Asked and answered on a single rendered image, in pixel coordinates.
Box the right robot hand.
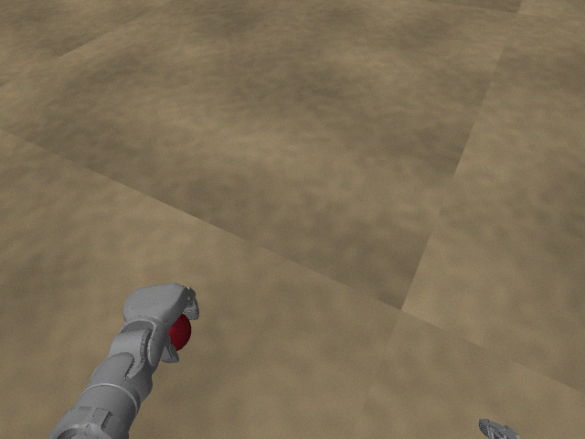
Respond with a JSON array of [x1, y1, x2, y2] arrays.
[[478, 419, 519, 439]]

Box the ball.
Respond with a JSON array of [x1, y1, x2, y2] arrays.
[[167, 314, 191, 351]]

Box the left robot arm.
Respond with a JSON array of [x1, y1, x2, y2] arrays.
[[47, 316, 167, 439]]

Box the left robot hand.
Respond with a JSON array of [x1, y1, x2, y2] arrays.
[[122, 283, 199, 363]]

